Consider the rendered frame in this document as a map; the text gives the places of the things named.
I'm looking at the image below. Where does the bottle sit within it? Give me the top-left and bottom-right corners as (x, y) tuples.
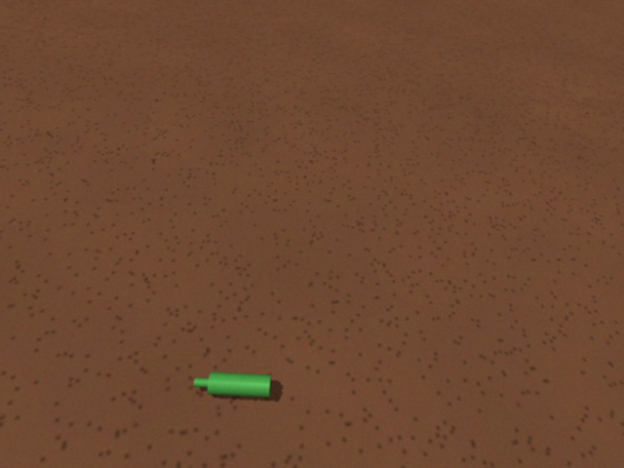
(194, 371), (271, 397)

